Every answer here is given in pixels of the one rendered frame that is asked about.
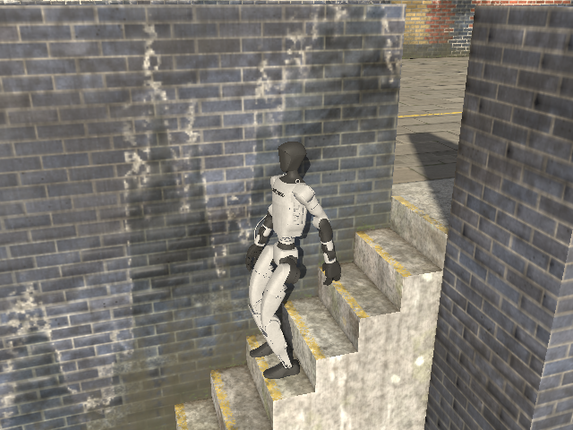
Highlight stairs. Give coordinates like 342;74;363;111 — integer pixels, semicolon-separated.
175;197;448;430

